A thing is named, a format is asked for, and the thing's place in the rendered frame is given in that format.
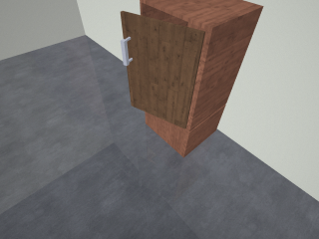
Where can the cupboard door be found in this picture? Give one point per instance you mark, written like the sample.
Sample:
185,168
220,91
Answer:
165,62

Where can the handle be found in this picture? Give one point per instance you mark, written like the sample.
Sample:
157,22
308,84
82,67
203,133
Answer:
125,51

